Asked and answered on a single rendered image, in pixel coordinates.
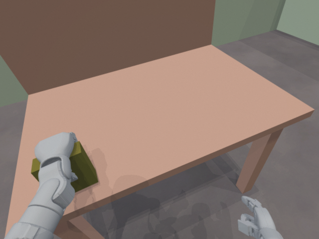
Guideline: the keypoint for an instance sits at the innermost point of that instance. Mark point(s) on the left robot hand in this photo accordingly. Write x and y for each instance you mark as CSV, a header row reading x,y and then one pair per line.
x,y
61,143

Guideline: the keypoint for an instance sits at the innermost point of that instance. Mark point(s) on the table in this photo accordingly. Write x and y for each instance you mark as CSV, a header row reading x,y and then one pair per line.
x,y
144,91

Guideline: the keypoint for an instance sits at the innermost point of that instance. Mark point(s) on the right robot forearm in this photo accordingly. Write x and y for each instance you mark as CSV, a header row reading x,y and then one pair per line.
x,y
269,233

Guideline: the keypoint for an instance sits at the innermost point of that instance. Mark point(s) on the right robot hand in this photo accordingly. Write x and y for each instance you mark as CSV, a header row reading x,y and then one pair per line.
x,y
262,219

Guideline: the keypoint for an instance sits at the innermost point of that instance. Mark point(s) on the sponge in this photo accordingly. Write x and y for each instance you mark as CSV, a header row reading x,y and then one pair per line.
x,y
80,165

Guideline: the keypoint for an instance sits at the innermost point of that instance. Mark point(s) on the left robot forearm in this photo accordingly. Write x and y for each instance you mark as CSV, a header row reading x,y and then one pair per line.
x,y
45,210

